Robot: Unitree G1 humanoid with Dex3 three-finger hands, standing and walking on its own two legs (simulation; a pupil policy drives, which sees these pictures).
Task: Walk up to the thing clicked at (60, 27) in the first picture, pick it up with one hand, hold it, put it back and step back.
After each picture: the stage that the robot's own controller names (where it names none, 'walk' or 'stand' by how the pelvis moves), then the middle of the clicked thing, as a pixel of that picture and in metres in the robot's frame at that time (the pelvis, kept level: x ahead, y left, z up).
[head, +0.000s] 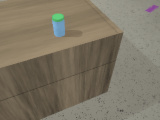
stand; (58, 25) +0.79 +0.16 -0.03
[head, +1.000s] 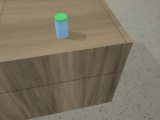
rise first; (61, 26) +0.73 +0.16 -0.01
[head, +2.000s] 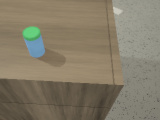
stand; (34, 42) +0.52 +0.24 +0.01
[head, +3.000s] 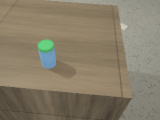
stand; (47, 54) +0.52 +0.18 -0.01
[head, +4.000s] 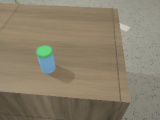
stand; (46, 59) +0.51 +0.18 -0.03
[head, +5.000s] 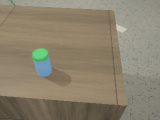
stand; (42, 62) +0.49 +0.20 -0.03
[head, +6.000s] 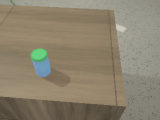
stand; (41, 63) +0.49 +0.20 -0.03
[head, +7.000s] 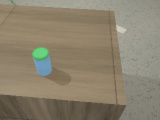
stand; (42, 62) +0.50 +0.20 -0.03
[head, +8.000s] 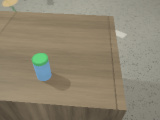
rise first; (42, 67) +0.48 +0.21 -0.03
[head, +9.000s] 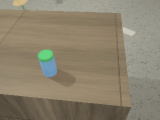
go down; (48, 63) +0.50 +0.20 -0.02
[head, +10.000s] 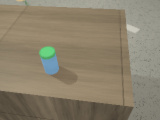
go down; (49, 60) +0.50 +0.20 -0.02
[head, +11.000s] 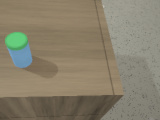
go down; (19, 50) +0.47 +0.19 +0.02
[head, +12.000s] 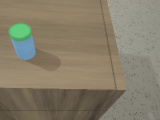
close in; (23, 42) +0.49 +0.19 +0.04
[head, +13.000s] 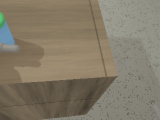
close; out of the picture +0.50 +0.22 +0.06
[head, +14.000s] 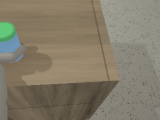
lift; (8, 43) +0.47 +0.20 +0.06
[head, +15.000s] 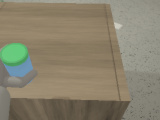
lift; (19, 65) +0.35 +0.19 +0.15
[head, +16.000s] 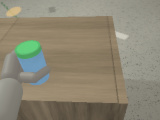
hold; (33, 63) +0.34 +0.16 +0.18
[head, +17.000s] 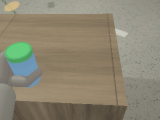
hold; (24, 65) +0.32 +0.18 +0.18
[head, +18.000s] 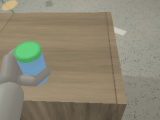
crouch; (32, 64) +0.33 +0.15 +0.17
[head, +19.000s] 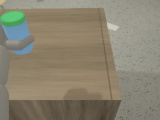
crouch; (18, 33) +0.44 +0.20 +0.20
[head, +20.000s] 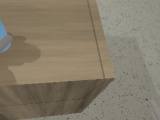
lower; out of the picture +0.50 +0.22 +0.05
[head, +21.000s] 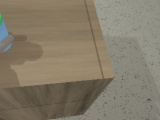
lower; out of the picture +0.50 +0.21 +0.06
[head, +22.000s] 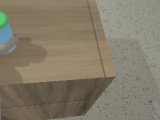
lower; (0, 33) +0.50 +0.21 +0.06
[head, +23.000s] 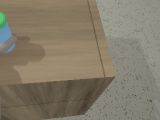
lower; out of the picture +0.50 +0.21 +0.06
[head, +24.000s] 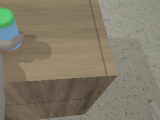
loosen; (6, 30) +0.50 +0.19 +0.07
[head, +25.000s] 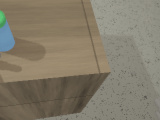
withdraw; out of the picture +0.50 +0.19 +0.07
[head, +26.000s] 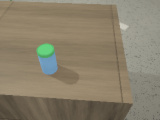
sink last; (47, 59) +0.48 +0.17 +0.02
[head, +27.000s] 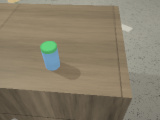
stand; (50, 56) +0.50 +0.18 +0.02
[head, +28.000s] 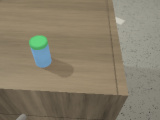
stand; (41, 52) +0.49 +0.19 +0.04
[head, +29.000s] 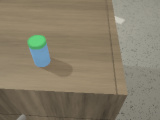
stand; (39, 51) +0.49 +0.19 +0.04
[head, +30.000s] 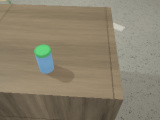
stand; (44, 59) +0.50 +0.19 -0.01
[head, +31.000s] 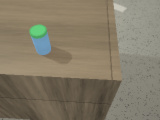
walk; (41, 40) +0.54 +0.20 +0.00
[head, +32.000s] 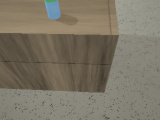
walk; (52, 6) +0.78 +0.18 -0.01
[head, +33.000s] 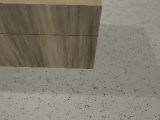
stand; out of the picture +1.09 +0.26 +0.00
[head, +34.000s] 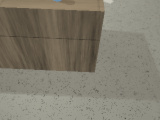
stand; out of the picture +1.12 +0.22 -0.02
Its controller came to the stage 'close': yes
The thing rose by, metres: 0.23
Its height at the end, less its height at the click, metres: +0.00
